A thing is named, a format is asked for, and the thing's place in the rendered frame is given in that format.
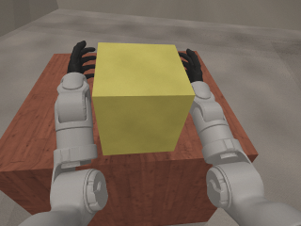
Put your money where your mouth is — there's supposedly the left robot upper arm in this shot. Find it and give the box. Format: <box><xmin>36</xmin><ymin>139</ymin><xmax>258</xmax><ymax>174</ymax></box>
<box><xmin>18</xmin><ymin>169</ymin><xmax>108</xmax><ymax>226</ymax></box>

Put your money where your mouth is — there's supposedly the carton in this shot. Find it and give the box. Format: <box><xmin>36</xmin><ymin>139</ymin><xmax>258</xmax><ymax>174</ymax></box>
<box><xmin>91</xmin><ymin>42</ymin><xmax>196</xmax><ymax>155</ymax></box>

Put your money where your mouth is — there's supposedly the right robot upper arm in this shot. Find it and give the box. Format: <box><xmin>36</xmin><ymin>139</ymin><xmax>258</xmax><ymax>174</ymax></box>
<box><xmin>206</xmin><ymin>161</ymin><xmax>301</xmax><ymax>226</ymax></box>

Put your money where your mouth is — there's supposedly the right robot hand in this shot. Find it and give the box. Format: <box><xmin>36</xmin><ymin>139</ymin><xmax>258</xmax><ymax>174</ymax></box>
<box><xmin>178</xmin><ymin>48</ymin><xmax>203</xmax><ymax>83</ymax></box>

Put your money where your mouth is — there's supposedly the left robot hand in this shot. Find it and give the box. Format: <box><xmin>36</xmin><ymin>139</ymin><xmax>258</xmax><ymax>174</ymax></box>
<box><xmin>67</xmin><ymin>40</ymin><xmax>97</xmax><ymax>79</ymax></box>

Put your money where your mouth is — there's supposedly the robot right forearm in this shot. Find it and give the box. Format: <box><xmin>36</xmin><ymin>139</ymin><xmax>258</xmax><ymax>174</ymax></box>
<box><xmin>189</xmin><ymin>81</ymin><xmax>264</xmax><ymax>194</ymax></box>

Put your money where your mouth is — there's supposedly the pedestal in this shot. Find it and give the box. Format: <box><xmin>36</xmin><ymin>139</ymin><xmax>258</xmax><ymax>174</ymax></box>
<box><xmin>0</xmin><ymin>51</ymin><xmax>259</xmax><ymax>226</ymax></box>

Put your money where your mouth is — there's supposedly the robot left forearm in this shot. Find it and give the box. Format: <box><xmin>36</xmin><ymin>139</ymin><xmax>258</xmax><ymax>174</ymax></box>
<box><xmin>50</xmin><ymin>72</ymin><xmax>98</xmax><ymax>207</ymax></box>

